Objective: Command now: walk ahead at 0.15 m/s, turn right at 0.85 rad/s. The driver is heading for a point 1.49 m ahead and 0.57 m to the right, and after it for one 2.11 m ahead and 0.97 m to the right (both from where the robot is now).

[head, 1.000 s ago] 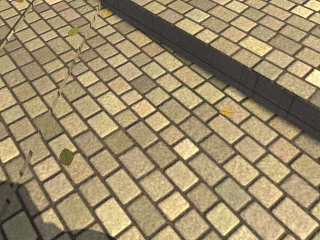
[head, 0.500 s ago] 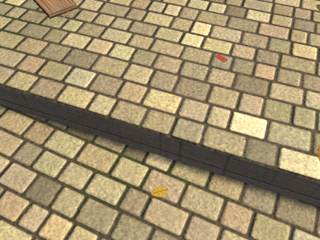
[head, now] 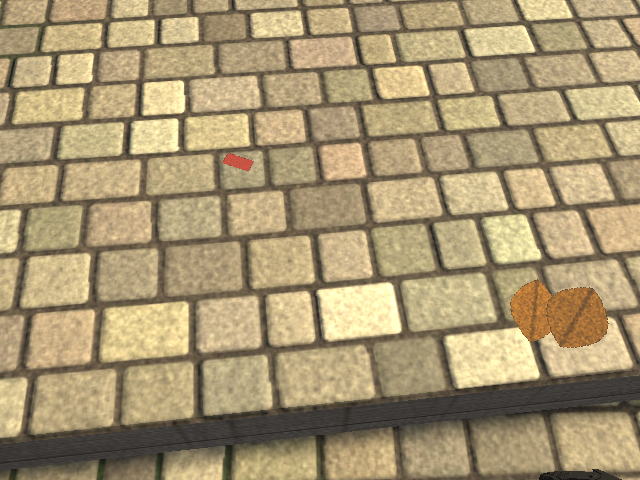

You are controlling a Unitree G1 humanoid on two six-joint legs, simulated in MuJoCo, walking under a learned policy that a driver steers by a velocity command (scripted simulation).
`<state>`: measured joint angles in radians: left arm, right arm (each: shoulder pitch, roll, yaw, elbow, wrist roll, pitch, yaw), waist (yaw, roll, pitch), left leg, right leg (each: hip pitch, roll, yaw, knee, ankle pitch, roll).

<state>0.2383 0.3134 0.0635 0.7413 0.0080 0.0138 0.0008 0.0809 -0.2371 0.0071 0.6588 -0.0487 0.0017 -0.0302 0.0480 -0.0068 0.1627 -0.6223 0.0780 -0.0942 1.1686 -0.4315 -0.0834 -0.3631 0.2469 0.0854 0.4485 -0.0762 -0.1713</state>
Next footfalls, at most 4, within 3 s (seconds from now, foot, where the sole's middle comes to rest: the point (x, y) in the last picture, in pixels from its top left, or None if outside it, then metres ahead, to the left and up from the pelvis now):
0.30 left None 0.15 0.18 -0.76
0.64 right None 0.05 -0.02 -0.76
2.60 left None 0.23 0.17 -0.76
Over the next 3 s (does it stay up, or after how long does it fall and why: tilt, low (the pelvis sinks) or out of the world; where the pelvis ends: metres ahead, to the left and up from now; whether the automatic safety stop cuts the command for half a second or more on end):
stays up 0.38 0.05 0.00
